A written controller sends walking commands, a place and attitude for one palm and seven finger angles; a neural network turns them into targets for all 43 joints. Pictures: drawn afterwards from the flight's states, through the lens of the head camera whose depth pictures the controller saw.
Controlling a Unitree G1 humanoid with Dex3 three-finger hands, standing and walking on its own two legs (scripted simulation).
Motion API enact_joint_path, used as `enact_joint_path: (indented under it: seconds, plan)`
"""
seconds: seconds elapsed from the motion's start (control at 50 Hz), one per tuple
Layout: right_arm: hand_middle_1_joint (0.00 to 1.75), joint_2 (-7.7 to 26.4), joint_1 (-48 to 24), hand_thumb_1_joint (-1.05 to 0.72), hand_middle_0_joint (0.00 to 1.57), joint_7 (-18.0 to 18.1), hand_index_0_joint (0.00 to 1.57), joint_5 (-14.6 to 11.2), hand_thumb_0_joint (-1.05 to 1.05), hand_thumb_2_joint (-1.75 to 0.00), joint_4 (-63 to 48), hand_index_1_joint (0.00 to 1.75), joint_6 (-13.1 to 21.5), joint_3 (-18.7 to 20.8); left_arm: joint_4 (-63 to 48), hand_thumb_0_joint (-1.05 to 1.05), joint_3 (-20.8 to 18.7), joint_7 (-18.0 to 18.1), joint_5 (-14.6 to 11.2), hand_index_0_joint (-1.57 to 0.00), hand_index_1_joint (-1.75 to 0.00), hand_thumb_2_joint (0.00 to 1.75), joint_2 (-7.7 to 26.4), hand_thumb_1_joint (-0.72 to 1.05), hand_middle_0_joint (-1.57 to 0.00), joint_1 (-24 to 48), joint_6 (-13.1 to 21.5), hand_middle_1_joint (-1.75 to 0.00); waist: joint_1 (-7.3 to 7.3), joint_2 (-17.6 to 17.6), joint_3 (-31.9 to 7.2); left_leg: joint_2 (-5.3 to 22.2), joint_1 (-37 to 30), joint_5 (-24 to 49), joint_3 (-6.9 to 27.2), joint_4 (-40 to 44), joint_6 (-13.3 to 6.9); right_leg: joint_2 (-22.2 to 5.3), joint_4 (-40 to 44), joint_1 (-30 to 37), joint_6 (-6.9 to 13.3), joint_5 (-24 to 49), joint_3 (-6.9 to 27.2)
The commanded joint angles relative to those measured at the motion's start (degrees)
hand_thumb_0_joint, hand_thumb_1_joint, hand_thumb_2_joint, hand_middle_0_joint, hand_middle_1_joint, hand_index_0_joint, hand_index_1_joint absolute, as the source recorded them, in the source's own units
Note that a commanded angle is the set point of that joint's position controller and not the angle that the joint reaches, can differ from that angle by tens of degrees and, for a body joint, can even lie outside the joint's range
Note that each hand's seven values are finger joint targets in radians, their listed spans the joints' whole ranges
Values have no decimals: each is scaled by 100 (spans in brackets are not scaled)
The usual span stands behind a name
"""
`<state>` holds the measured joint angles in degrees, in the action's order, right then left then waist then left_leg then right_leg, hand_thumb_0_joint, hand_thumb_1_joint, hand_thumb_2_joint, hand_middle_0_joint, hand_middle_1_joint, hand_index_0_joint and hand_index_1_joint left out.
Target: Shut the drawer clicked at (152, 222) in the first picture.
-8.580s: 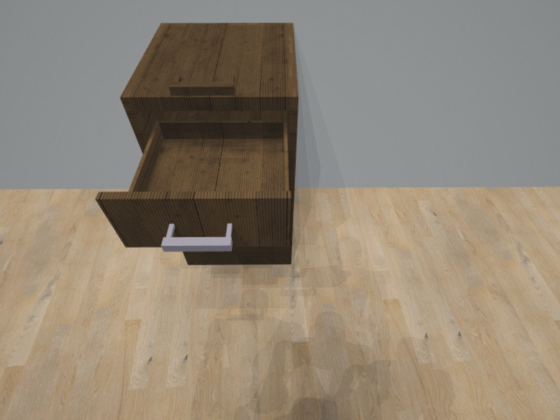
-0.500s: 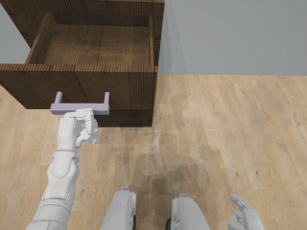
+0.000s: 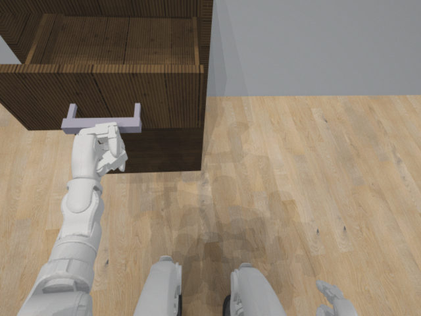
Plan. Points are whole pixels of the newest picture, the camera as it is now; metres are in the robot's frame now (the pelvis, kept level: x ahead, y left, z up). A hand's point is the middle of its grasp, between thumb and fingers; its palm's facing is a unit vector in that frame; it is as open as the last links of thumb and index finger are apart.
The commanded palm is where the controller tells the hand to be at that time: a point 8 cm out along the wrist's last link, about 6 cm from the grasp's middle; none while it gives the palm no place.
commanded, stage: push the drawer shut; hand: left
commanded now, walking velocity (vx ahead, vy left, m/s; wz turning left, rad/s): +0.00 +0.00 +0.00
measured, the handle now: (104, 117) +0.48 +0.22 +0.03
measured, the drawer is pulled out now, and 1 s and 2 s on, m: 0.15 0.01 0.00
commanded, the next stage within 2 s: pull the fist back off the drawer in 1.70 s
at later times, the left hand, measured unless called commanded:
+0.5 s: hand (123, 121) +0.48 +0.18 +0.02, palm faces +0.06 -1.00 -0.04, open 3.0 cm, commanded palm +0.48 +0.22 +0.03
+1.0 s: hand (126, 95) +0.55 +0.19 +0.02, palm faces +0.07 -1.00 -0.03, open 3.0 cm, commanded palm +0.54 +0.21 +0.03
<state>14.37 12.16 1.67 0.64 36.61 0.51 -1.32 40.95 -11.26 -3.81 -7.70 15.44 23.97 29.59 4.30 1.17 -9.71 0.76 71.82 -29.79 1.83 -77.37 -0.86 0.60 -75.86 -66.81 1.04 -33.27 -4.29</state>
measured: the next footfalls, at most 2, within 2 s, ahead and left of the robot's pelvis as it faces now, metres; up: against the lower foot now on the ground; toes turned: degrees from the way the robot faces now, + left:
none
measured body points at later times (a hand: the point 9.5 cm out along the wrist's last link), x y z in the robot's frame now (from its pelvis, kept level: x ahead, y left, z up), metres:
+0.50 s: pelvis +0.00 +0.00 -0.01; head +0.15 +0.03 +0.41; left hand +0.47 +0.24 +0.02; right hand +0.06 -0.27 -0.13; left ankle +0.06 +0.11 -0.60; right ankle +0.02 -0.11 -0.60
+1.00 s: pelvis +0.00 +0.01 -0.02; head +0.18 +0.04 +0.39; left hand +0.54 +0.24 +0.02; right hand +0.00 -0.26 -0.13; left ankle +0.06 +0.11 -0.60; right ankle +0.02 -0.11 -0.60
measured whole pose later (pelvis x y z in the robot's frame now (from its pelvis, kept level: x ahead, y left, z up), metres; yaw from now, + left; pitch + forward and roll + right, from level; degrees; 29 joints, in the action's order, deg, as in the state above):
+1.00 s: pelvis +0.00 +0.01 -0.02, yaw -3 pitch +31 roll -6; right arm 15.1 18.2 -0.5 3.0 37.0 -3.6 -3.4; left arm 67.7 -22.9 -7.0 -1.7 30.9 56.7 26.0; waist 12.0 2.2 -8.4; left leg 2.0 83.4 -30.4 2.9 -82.4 -1.5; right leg 2.0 -78.7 -77.5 0.5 -32.6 -5.1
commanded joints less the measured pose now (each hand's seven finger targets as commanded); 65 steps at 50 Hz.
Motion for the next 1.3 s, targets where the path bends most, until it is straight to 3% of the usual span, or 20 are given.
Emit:
enact_joint_path:
  seconds: [0.0,0.04,0.08,0.16,0.26,0.3,0.44,0.58,0.66,0.72,0.84,0.9,0.92,0.96,1.0,1.08,1.14,1.24,1.26,1.28]
  plan:
    - [30,929,444,-90,20,72,20,-1,0,-90,-503,30,121,337,-1200,0,-467,-12,-114,-140,-160,90,1192,90,-140,2774,466,-160,265,532,-2617,-28,-2210,982,162,873,-45,117,1168,739,64,1012,312]
    - [30,927,466,-90,20,62,20,-6,0,-90,-454,30,96,341,-1025,0,-398,-72,-114,-140,-160,90,1114,90,-140,2996,445,-160,347,575,-2578,-19,-2252,966,164,868,-38,112,1186,633,52,1005,296]
    - [30,956,514,-90,20,77,20,-7,0,-90,-408,30,78,328,-828,0,-521,-103,-127,-140,-160,90,1296,90,-140,3234,437,-160,398,432,-2453,-9,-2084,852,163,852,-52,114,1211,654,42,934,312]
    - [30,981,618,-90,20,67,20,3,0,-90,-370,30,37,332,-539,0,-499,-133,-74,-140,-160,90,1302,90,-140,3641,450,-160,444,585,-2635,-8,-2233,873,214,842,-49,130,1153,492,52,901,279]
    - [30,1026,763,-90,20,62,20,38,0,-90,-296,30,-11,319,-54,0,-728,-152,-36,-140,-160,90,1610,90,-140,4152,485,-160,531,425,-2656,-13,-1962,802,199,733,-91,147,1120,520,34,858,307]
    - [30,1044,825,-90,20,53,20,53,0,-90,-272,30,-21,301,171,0,-748,-187,-2,-140,-160,90,1715,90,-140,4398,496,-160,614,501,-2580,-9,-1912,664,220,710,-110,162,1092,342,39,737,304]
    - [30,1100,1022,-90,20,-5,20,100,0,-90,-242,30,-121,290,478,0,-918,-252,75,-140,-160,90,1992,90,-140,4934,452,-160,653,847,-2895,27,-2168,1055,303,644,-98,183,968,179,62,978,242]
    - [30,1151,1224,-90,20,-51,20,128,0,-90,-232,30,-227,255,951,0,-1071,-260,207,-140,-160,90,2297,90,-140,5408,320,-160,814,705,-2759,55,-1910,866,357,578,-138,227,933,16,50,837,223]
    - [30,1180,1333,-90,20,-80,20,151,0,-90,-230,30,-265,240,1141,0,-1137,-266,283,-140,-160,90,2453,90,-140,5667,243,-160,892,803,-2802,72,-1899,880,392,519,-152,248,891,-126,55,828,206]
    - [30,1196,1430,-90,20,-92,20,168,0,-90,-235,30,-294,222,1092,0,-1315,-285,332,-140,-160,90,2745,90,-140,5778,227,-160,844,1001,-3093,88,-2024,1191,393,458,-149,255,831,-67,70,1006,200]
    - [30,1214,1561,-90,20,-134,20,194,0,-90,-179,30,-362,210,1299,0,-1125,-266,440,-140,-160,90,2616,90,-140,6123,63,-160,1037,1176,-2924,143,-2162,1156,524,475,-133,262,814,-467,66,956,122]
    - [30,1247,1654,-90,20,-135,20,221,0,-90,-167,30,-370,189,1297,0,-1318,-218,482,-140,-160,90,2923,90,-140,6379,28,-160,1065,1169,-3025,148,-2125,1235,548,425,-151,266,770,-453,69,996,119]
    - [30,1261,1677,-90,20,-135,20,229,0,-90,-160,30,-379,196,1177,0,-1343,-206,538,-140,-160,90,3026,90,-140,6500,42,-160,1056,1312,-3183,165,-2264,1316,575,425,-131,263,743,-495,74,1025,101]
    - [30,1236,1706,-90,20,-162,20,249,0,-90,-158,30,-399,196,1167,0,-1255,-212,572,-140,-160,90,2900,90,-140,6478,33,-160,1020,1527,-3310,172,-2498,1492,619,446,-93,264,733,-556,100,1103,71]
    - [30,1229,1743,-90,20,-181,20,266,0,-90,-115,30,-406,185,1214,0,-1172,-196,581,-140,-160,90,2825,90,-140,6629,17,-160,1113,1576,-3192,187,-2565,1547,660,423,-100,271,732,-719,103,1124,58]
    - [30,1253,1809,-90,20,-186,20,280,0,-90,-90,30,-429,137,1475,0,-1279,-154,667,-140,-160,90,3113,90,-140,6853,-101,-160,1232,1332,-2987,182,-2069,1327,582,327,-154,284,775,-583,71,1030,94]
    - [30,1258,1868,-90,20,-190,20,297,0,-90,-114,30,-423,129,1421,0,-1392,-140,723,-140,-160,90,3319,90,-140,6991,-101,-160,1218,1460,-3267,182,-2129,1503,573,257,-166,301,746,-519,78,1124,115]
    - [30,1254,1881,-90,20,-184,20,275,0,-90,-82,30,-420,92,1517,0,-1220,-194,749,-140,-160,90,3296,90,-140,7396,-153,-160,1402,1508,-3010,183,-1874,1153,544,200,-190,321,781,-678,58,938,140]
    - [30,1282,1913,-90,20,-164,20,284,0,-90,-70,30,-412,75,1523,0,-1376,-182,744,-140,-160,90,3536,90,-140,7446,-165,-160,1392,1520,-2997,195,-1844,1092,571,211,-188,320,768,-677,66,907,131]
    - [30,1280,1902,-90,20,-159,20,282,0,-90,-83,30,-400,63,1467,0,-1315,-190,769,-140,-160,90,3544,90,-140,7536,-168,-160,1400,1606,-3050,186,-1825,1046,562,210,-191,321,766,-681,70,869,144]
